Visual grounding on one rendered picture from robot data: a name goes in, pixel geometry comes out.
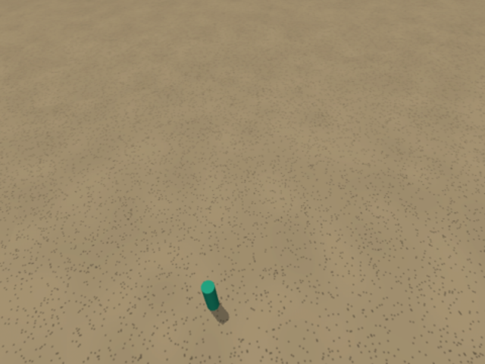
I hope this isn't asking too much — can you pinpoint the can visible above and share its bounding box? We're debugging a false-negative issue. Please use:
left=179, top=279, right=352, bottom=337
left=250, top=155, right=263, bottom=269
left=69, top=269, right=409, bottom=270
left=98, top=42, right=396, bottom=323
left=201, top=281, right=219, bottom=311

